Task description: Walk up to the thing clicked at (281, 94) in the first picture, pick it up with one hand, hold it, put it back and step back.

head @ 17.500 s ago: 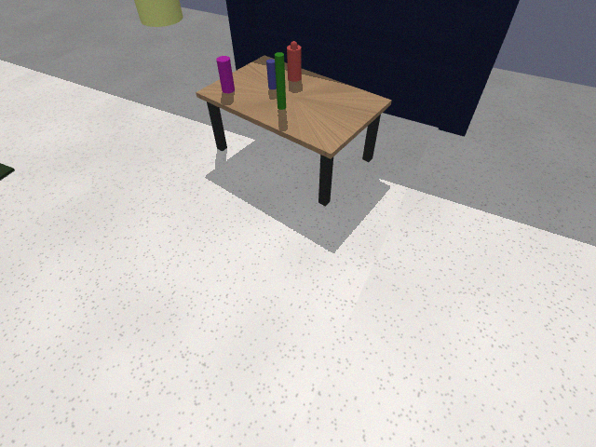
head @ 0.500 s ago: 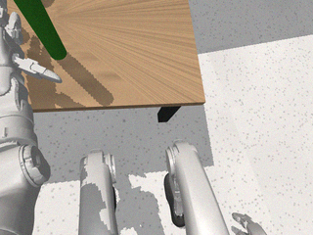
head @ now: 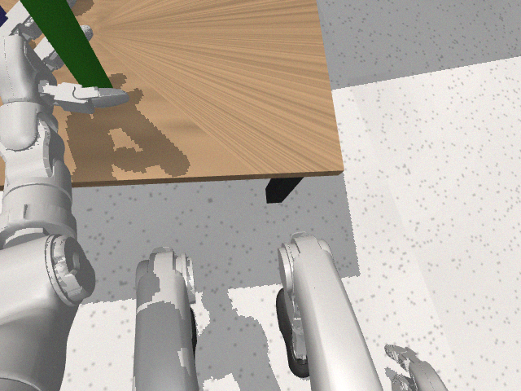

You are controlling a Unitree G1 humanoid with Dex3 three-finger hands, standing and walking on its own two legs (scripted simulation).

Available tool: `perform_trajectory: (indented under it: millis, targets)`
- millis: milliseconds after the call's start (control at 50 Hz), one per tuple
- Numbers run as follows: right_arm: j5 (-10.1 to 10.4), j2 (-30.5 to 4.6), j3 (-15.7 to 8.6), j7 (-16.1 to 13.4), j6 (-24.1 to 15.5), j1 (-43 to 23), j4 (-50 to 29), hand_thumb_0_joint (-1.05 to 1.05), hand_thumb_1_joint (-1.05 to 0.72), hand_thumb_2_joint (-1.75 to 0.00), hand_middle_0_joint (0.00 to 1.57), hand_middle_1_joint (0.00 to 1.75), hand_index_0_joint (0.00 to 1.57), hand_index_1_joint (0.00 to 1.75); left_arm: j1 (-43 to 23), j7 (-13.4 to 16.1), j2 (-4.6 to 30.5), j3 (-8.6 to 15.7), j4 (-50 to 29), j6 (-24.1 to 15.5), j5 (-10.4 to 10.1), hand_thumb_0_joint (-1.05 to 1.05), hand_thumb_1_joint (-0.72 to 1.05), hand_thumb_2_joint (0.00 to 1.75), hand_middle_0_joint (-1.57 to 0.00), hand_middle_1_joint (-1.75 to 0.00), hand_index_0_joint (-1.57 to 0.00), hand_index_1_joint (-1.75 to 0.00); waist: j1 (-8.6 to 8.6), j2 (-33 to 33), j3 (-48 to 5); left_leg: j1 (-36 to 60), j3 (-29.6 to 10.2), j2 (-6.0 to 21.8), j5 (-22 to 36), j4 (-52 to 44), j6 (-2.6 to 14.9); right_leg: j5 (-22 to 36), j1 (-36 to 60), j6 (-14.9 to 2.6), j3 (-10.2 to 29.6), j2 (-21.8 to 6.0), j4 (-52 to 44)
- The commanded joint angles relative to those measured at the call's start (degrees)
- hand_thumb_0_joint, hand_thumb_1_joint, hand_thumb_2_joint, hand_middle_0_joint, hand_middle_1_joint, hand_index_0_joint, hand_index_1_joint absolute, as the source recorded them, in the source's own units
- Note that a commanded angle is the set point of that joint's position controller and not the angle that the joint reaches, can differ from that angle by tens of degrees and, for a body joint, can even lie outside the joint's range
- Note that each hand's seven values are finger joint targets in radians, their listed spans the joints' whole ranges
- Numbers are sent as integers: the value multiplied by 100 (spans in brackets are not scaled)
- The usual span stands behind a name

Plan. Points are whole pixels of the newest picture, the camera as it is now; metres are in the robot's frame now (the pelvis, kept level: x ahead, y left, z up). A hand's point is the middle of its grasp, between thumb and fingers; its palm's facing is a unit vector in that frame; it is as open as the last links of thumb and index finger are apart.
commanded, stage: close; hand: left
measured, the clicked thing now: (62, 30) +0.57 +0.22 +0.06
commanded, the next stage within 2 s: settle in 0.28 s
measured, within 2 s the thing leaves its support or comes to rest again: leaves its support in 0.72 s
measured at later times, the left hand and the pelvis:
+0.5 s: hand (81, 55) +0.56 +0.21 +0.03, palm faces +0.11 -0.99 -0.02, open 5.6 cm; pelvis +0.00 +0.00 +0.00, yaw +0 degrees
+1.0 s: hand (56, 22) +0.56 +0.21 +0.08, palm faces +0.12 -0.99 -0.04, open 5.8 cm; pelvis +0.01 +0.00 +0.05, yaw +0 degrees
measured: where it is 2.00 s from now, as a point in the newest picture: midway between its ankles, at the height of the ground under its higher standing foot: (241, 355)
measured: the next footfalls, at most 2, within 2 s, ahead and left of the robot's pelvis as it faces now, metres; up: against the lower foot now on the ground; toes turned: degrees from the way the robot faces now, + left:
none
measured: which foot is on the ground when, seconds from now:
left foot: down 0.00-1.00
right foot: down 0.00-1.00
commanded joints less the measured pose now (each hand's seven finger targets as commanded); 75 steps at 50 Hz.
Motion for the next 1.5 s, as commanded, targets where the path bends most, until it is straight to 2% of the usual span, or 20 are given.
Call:
perform_trajectory:
  millis: [0,240,340,440,680,720,760,860,900,920,960,1060,1120,1180,1260,1300,1340,1380,1420,1480]
  targets:
    - [9,-1176,-434,-82,-48,1167,-96,0,-91,-89,20,30,20,30,-2336,37,1189,-56,-1116,-388,-15,0,-3,56,-96,-81,-97,-79,-143,1007,-3839,2768,444,75,921,-1426,365,1191,2014,-550,-427,-24,-1411]
    - [13,-1216,-423,-90,-6,1284,-91,0,-90,-89,20,30,20,30,-2467,194,1368,11,-945,-370,72,0,35,92,-136,-122,-138,-118,-144,1068,-3945,2885,393,74,986,-1466,351,1241,1978,-555,-440,-44,-1374]
    - [14,-1198,-418,-82,11,1318,-88,0,-90,-90,20,30,20,30,-2568,238,1416,32,-930,-370,69,0,50,122,-153,-147,-154,-145,-177,981,-3786,2592,450,65,830,-1434,379,1125,2038,-535,-414,-23,-1454]
    - [-15,-1198,-423,-77,14,1329,-61,0,-89,-90,20,30,20,30,-2619,217,1352,-78,-965,-408,131,0,64,146,-153,-165,-156,-163,-240,1058,-3938,2737,477,76,1015,-1348,394,1334,2117,-522,-406,-24,-1433]
    - [50,-1163,-486,-142,82,1431,-42,0,-90,-90,20,30,20,30,-3056,355,1637,29,-1879,-208,73,0,49,154,-157,-175,-157,-175,-123,1309,-4550,3354,429,96,1266,-1637,373,1488,2474,-542,-339,-56,-1644]
    - [76,-1136,-503,-158,72,1416,-52,0,-90,-90,20,30,20,30,-3055,371,1489,-109,-1825,-140,71,0,48,152,-157,-175,-157,-174,-173,1311,-4350,3357,402,105,945,-1814,364,1192,2407,-549,-346,-53,-1774]
    - [105,-1148,-518,-194,74,1404,-50,0,-89,-90,20,30,20,30,-3098,428,1796,26,-1970,-105,80,0,46,154,-157,-175,-157,-175,-113,1305,-4350,3341,419,102,787,-1902,372,1063,2482,-550,-309,-46,-1901]
    - [180,-1102,-514,-240,27,1325,-42,0,-90,-90,20,30,20,30,-2728,341,1173,-319,-1457,80,-36,0,45,152,-157,-174,-157,-173,-180,1090,-3953,3550,348,129,895,-2118,380,1148,2383,-561,-317,-50,-2108]
    - [196,-1124,-529,-262,18,1291,-64,0,-89,-90,20,30,20,30,-2637,339,1499,-136,-1471,82,-46,0,46,153,-157,-175,-157,-174,-110,929,-3844,3362,390,118,865,-2139,416,1162,2553,-539,-286,-42,-2236]
    - [206,-1077,-508,-258,17,1296,-76,0,-89,-90,20,30,20,30,-2505,317,1289,-256,-1209,100,-52,0,45,154,-157,-175,-157,-175,-160,886,-3762,3347,396,112,915,-2177,419,1220,2650,-533,-294,-51,-2262]
    - [202,-1084,-528,-247,17,1359,-112,0,-89,-90,20,30,20,30,-2886,325,1594,-95,-1783,17,-68,0,47,153,-157,-175,-157,-174,-33,1067,-4214,3719,385,115,1234,-2237,401,1429,2814,-555,-281,-44,-2267]
    - [203,-1079,-509,-242,-3,1318,-111,0,-89,-90,20,30,20,30,-2533,294,1300,-203,-1218,59,-52,0,49,154,-157,-173,-157,-172,-70,1043,-3883,3934,327,151,1587,-2327,387,1635,2658,-571,-292,-58,-2318]
    - [199,-1072,-532,-233,12,1366,-129,0,-89,-90,20,30,20,30,-2891,310,1666,-33,-1695,-29,-53,0,51,154,-157,-174,-157,-173,18,1171,-4258,4097,362,132,1567,-2432,391,1655,3012,-562,-256,-55,-2414]
    - [202,-1045,-530,-227,-14,1360,-157,0,-89,-90,20,30,20,30,-2603,255,1302,-191,-1302,36,-76,0,49,154,-157,-173,-157,-172,-114,922,-4098,3949,387,142,1534,-2440,435,1710,3115,-522,-238,-47,-2555]
    - [202,-1091,-575,-235,8,1379,-176,0,-89,-89,20,30,20,30,-2915,302,1714,-22,-1824,3,-46,0,54,154,-157,-172,-157,-171,39,1253,-4531,4530,347,151,1800,-2588,394,1804,3186,-562,-232,-47,-2604]
    - [203,-1028,-531,-235,-6,1397,-150,0,-89,-89,20,30,20,30,-3001,246,1298,-290,-1708,33,-103,0,55,154,-157,-172,-157,-170,-128,1252,-4386,4551,344,155,1861,-2604,399,1912,3226,-548,-223,-51,-2676]
    - [218,-1050,-534,-243,-12,1395,-109,0,-89,-89,20,30,20,30,-2362,255,1245,-226,-1126,117,-96,0,55,154,-157,-172,-157,-171,-88,965,-4160,4401,333,149,1876,-2650,427,1945,3297,-532,-230,-63,-2774]
    - [205,-1050,-535,-250,-18,1384,-163,0,-89,-89,20,30,20,30,-2677,269,1579,-68,-1545,30,-93,0,54,154,-157,-171,-157,-170,-34,1080,-4256,4395,373,152,1942,-2644,434,2007,3420,-528,-199,-61,-2788]
    - [205,-1015,-532,-234,-18,1402,-145,0,-89,-89,20,30,20,30,-3054,256,1473,-204,-1844,-29,-93,0,56,154,-157,-172,-157,-171,-67,1274,-4387,4642,331,153,1941,-2744,395,1949,3365,-560,-223,-63,-2783]
    - [223,-1034,-527,-231,-36,1367,-136,0,-89,-89,20,30,20,30,-2576,238,1344,-190,-1292,22,-108,0,57,154,-156,-171,-157,-169,-90,1081,-4036,4559,298,165,1919,-2791,402,1910,3264,-555,-256,-50,-2817]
